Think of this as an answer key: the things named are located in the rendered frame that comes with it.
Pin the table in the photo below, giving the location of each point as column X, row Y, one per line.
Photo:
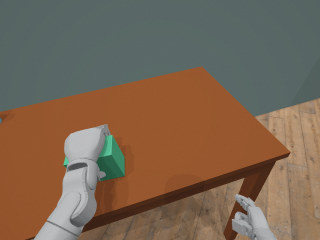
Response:
column 181, row 134

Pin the right robot forearm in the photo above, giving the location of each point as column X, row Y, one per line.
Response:
column 263, row 234

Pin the left robot forearm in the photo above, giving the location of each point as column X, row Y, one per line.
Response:
column 77, row 205

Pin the sponge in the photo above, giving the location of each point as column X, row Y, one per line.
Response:
column 111, row 160

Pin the robot left hand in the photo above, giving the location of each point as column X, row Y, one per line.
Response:
column 87, row 144

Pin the robot right hand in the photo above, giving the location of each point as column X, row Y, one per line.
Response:
column 245, row 224

